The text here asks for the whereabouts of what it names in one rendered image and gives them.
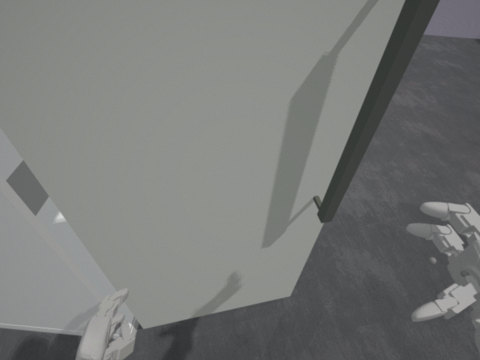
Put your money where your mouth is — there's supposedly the fridge door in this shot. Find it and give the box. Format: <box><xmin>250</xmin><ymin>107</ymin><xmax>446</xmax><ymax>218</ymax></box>
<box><xmin>0</xmin><ymin>0</ymin><xmax>405</xmax><ymax>329</ymax></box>

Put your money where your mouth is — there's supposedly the right robot hand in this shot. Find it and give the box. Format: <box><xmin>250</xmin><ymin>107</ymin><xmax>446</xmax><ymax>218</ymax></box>
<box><xmin>406</xmin><ymin>202</ymin><xmax>480</xmax><ymax>322</ymax></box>

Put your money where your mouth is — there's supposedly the handle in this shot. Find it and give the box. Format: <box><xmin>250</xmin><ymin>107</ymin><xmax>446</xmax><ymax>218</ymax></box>
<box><xmin>313</xmin><ymin>0</ymin><xmax>440</xmax><ymax>224</ymax></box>

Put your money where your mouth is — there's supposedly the left robot hand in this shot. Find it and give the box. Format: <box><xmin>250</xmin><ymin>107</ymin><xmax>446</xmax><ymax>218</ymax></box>
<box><xmin>75</xmin><ymin>288</ymin><xmax>135</xmax><ymax>360</ymax></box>

